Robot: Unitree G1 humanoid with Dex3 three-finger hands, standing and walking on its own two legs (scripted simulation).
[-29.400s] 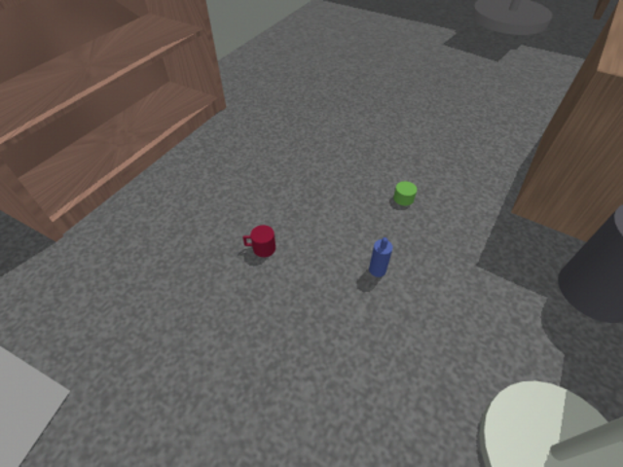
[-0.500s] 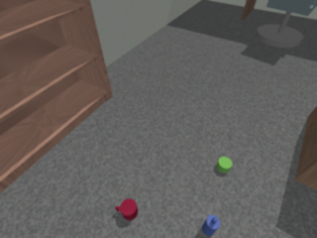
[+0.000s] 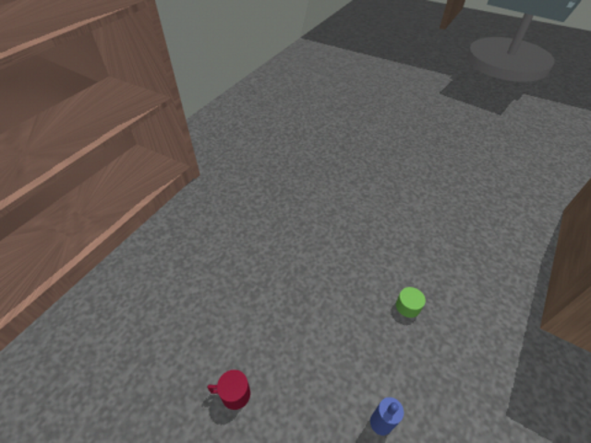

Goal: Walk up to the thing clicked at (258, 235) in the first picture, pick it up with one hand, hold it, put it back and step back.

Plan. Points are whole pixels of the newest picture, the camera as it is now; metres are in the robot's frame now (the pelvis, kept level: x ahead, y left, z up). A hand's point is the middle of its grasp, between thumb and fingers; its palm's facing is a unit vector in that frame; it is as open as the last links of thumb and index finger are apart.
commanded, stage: stand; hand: left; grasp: from above
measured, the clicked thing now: (229, 389) +0.40 +0.22 -0.73
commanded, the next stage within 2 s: step back in 1.04 s
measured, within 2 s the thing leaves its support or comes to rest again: neither
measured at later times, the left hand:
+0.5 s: hand out of the picture +0.08 +0.24 -0.16, palm faces +0.00 -0.94 -0.33, open 7.4 cm
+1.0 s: hand out of the picture +0.09 +0.25 -0.16, palm faces -0.01 -0.94 -0.34, open 7.4 cm
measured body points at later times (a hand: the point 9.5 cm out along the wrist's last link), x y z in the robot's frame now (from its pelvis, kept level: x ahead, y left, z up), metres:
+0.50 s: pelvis +0.02 +0.00 +0.00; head +0.03 +0.00 +0.45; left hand +0.08 +0.29 -0.14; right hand +0.09 -0.29 -0.14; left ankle +0.03 +0.13 -0.75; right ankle +0.00 -0.14 -0.75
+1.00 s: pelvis +0.02 +0.00 +0.00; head +0.03 -0.01 +0.45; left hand +0.09 +0.29 -0.13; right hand +0.09 -0.30 -0.14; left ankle +0.03 +0.13 -0.75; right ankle +0.00 -0.14 -0.75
